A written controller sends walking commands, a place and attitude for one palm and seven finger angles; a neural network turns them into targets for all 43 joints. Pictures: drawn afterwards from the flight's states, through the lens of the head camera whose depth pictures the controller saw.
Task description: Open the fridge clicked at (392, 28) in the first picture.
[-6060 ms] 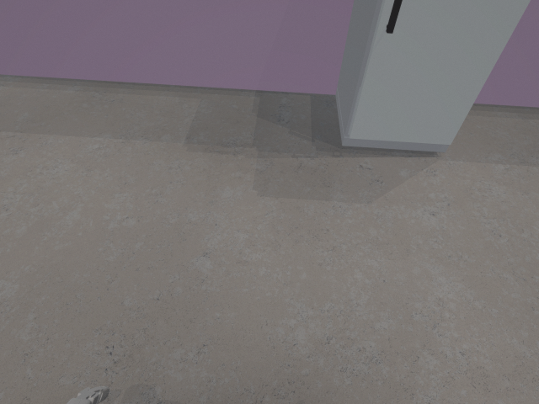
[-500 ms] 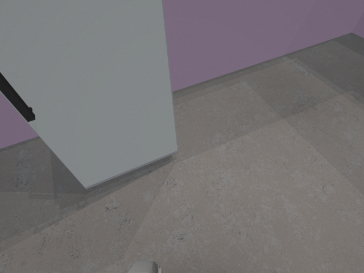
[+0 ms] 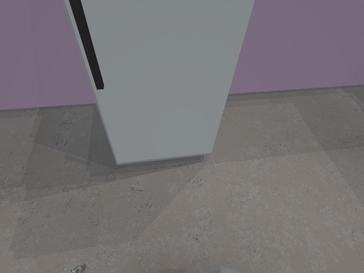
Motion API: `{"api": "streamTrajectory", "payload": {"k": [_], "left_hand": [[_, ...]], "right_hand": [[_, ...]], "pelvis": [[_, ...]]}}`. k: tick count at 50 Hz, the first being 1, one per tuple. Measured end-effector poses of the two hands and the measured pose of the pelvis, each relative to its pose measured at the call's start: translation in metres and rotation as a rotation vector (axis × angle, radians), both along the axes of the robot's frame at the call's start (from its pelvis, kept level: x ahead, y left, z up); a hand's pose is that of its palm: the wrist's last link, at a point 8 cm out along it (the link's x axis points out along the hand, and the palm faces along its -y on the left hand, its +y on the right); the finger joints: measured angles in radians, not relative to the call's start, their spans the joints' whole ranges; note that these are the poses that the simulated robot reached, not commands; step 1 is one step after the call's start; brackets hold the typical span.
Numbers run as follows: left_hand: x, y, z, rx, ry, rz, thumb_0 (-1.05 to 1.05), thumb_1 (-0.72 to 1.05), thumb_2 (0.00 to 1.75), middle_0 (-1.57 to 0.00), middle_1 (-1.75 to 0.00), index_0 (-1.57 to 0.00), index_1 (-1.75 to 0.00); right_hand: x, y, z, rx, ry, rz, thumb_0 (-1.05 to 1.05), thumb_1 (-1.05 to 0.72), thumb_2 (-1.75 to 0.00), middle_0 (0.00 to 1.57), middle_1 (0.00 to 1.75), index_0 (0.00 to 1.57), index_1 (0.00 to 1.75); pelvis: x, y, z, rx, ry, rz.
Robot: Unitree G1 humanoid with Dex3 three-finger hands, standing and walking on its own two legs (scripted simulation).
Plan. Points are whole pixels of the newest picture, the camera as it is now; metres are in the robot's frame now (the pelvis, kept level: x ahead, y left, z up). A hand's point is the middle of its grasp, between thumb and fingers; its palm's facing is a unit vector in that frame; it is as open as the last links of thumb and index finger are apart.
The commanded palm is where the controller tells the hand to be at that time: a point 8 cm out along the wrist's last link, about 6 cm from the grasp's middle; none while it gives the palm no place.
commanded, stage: turn to face it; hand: left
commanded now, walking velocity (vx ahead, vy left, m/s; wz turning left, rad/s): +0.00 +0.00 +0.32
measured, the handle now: (84, 27) +0.74 +0.35 +0.14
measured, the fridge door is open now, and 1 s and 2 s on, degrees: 0 0 0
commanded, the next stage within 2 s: take the last steps up to it in 0.24 s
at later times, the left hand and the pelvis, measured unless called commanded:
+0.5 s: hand out of the picture -0.02 +0.15 -0.15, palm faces +0.25 -0.94 -0.25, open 7.3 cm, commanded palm none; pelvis -0.03 -0.05 +0.00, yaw +11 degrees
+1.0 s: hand out of the picture +0.00 +0.23 -0.18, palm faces +0.28 -0.95 -0.15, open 7.4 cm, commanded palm none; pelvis +0.03 +0.05 +0.00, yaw +12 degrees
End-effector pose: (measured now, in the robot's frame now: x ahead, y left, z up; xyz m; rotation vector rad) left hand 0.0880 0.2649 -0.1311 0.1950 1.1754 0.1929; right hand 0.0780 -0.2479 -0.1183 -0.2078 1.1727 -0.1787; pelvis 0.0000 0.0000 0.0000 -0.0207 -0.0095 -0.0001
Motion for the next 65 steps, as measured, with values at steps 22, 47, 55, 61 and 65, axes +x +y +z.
{"api": "streamTrajectory", "payload": {"k": [22, 47, 55, 61, 65], "left_hand": [[-0.093, -0.077, 0.017, 0.008, 0.010, 0.163, 0.01, 0.91, 0.90, -0.20, -0.30, -0.20, -0.30], [-0.156, 0.002, -0.020, -0.142, 0.232, 0.298, 0.01, 0.91, 0.90, -0.20, -0.30, -0.19, -0.30], [-0.025, 0.023, -0.017, -0.108, 0.091, 0.204, 0.01, 0.91, 0.90, -0.20, -0.30, -0.19, -0.30], [0.090, 0.015, -0.016, -0.082, 0.012, 0.090, 0.01, 0.91, 0.90, -0.20, -0.30, -0.19, -0.30], [0.156, 0.002, -0.021, -0.058, -0.077, 0.056, 0.01, 0.91, 0.90, -0.20, -0.30, -0.19, -0.30]], "right_hand": [[-0.045, -0.049, -0.035, 0.072, 0.188, 0.088, 0.00, -0.91, -0.90, 0.19, 0.30, 0.20, 0.30], [0.001, 0.067, -0.005, -0.003, 0.090, 0.168, -0.01, -0.95, -0.90, 0.20, 0.30, 0.21, 0.30], [-0.055, 0.075, -0.016, 0.033, 0.337, 0.046, 0.00, -0.92, -0.90, 0.20, 0.30, 0.20, 0.30], [-0.065, 0.080, -0.022, 0.086, 0.495, -0.041, 0.00, -0.91, -0.90, 0.20, 0.30, 0.20, 0.30], [-0.043, 0.071, -0.034, 0.116, 0.567, -0.072, 0.00, -0.91, -0.90, 0.20, 0.30, 0.21, 0.30]], "pelvis": [[-0.025, -0.052, 0.001, 0.059, -0.013, 0.176], [0.015, 0.047, 0.004, 0.016, -0.035, 0.208], [0.065, 0.051, -0.001, 0.033, -0.019, 0.193], [0.118, 0.041, -0.011, 0.029, -0.002, 0.176], [0.159, 0.026, -0.026, 0.028, -0.003, 0.169]]}}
